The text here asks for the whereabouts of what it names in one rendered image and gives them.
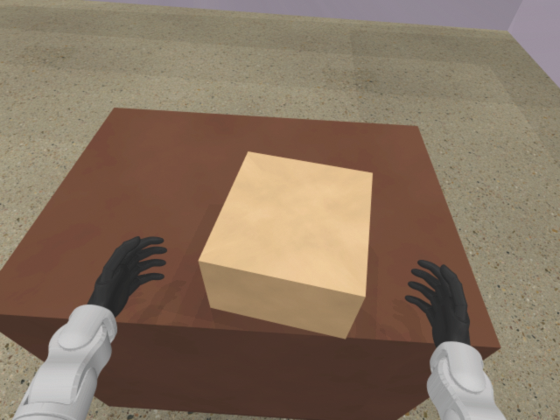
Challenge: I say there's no robot right forearm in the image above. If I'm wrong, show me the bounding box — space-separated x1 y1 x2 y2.
427 341 507 420

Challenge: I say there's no right robot hand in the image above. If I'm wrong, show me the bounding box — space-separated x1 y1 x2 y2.
405 260 471 347

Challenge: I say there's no robot left forearm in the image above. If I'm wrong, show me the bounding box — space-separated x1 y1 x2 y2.
12 304 117 420

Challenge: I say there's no carton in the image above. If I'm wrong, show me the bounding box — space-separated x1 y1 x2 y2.
199 151 373 339

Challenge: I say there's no left robot hand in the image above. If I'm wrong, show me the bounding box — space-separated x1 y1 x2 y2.
87 236 167 317

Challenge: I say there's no pedestal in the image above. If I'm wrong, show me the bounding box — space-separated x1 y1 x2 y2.
0 108 501 420

